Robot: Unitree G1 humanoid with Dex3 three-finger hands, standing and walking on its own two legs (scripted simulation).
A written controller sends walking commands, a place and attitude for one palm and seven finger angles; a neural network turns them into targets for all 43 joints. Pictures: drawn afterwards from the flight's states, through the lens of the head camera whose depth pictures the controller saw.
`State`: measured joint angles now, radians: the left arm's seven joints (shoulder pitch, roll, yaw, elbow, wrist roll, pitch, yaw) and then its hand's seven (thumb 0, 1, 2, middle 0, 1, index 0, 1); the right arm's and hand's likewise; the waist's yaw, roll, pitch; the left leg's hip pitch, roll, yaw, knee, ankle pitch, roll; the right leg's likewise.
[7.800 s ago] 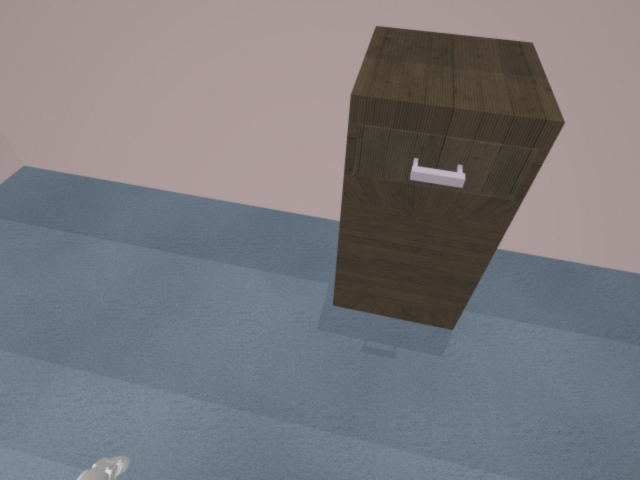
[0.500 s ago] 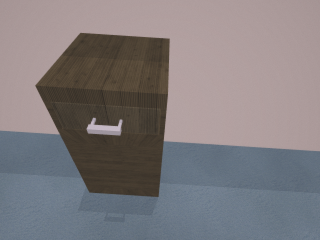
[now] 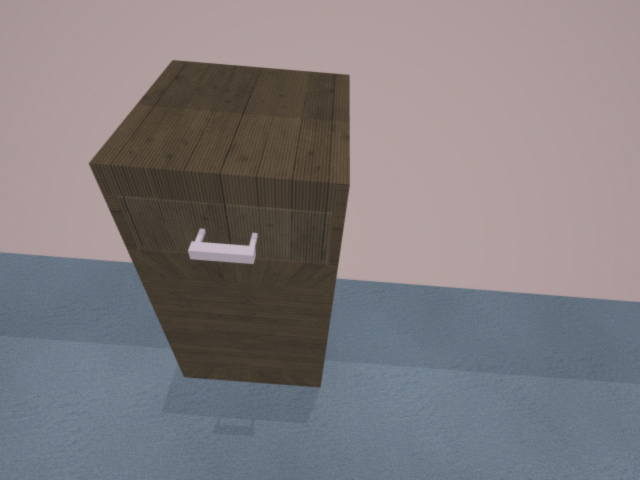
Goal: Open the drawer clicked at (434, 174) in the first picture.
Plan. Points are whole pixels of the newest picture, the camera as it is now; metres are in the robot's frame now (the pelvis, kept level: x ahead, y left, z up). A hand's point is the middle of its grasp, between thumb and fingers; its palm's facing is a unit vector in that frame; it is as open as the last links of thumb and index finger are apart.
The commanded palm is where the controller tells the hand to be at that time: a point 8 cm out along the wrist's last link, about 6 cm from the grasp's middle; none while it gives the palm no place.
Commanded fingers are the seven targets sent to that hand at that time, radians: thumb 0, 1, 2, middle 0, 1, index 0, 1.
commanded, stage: look again from close up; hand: left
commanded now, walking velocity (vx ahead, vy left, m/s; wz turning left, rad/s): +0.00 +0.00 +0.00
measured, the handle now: (225, 244) +0.54 +0.21 -0.08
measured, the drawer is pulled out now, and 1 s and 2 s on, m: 0.00 0.00 0.00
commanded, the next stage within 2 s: raise the hand with hooked fingers in 0.04 s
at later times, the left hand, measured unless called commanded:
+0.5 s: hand (208, 410) +0.21 +0.16 -0.04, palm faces +0.03 -0.42 -0.90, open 8.2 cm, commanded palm +0.15 +0.21 -0.02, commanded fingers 0.00 0.46 0.71 -0.23 -0.58 -0.23 -0.58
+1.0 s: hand (196, 368) +0.26 +0.18 -0.02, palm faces +0.01 -0.16 -0.99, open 11.1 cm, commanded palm +0.23 +0.20 +0.04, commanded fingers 0.00 -0.13 0.46 -0.27 -0.96 -0.27 -0.96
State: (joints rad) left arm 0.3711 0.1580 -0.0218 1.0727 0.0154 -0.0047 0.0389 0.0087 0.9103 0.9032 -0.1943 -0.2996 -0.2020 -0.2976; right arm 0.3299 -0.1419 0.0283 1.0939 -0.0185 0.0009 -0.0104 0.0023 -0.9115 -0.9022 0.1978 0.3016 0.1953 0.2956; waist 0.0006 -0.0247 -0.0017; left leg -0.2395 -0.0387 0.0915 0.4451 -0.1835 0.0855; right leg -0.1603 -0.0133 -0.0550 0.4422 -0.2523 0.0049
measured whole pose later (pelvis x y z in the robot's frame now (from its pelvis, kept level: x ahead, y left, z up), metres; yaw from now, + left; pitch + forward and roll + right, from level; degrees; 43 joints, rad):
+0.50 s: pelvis -0.02 +0.00 -0.03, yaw -2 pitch +4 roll +1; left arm 0.31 0.20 -0.17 0.10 0.84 0.01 0.41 0.02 0.70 0.81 -0.20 -0.44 -0.21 -0.44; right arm 0.15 -0.27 -0.01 0.58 -0.02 -0.08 0.00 0.01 -0.92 -0.90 0.20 0.30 0.19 0.30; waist 0.00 0.05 -0.11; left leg -0.51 -0.08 0.11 0.73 -0.29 0.08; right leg -0.51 0.05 0.05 0.81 -0.36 -0.04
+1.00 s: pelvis +0.04 -0.03 -0.03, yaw -1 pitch +9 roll +1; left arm 0.35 0.35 -0.10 -0.05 1.02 -0.03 0.34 0.01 0.09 0.56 -0.27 -0.82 -0.28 -0.82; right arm 0.13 -0.19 0.05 0.53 -0.04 0.13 0.03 0.01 -0.91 -0.90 0.20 0.30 0.20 0.30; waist 0.07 0.03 -0.12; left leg -0.53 -0.05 0.06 0.76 -0.38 0.05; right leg -0.50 0.09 0.02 0.79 -0.43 -0.08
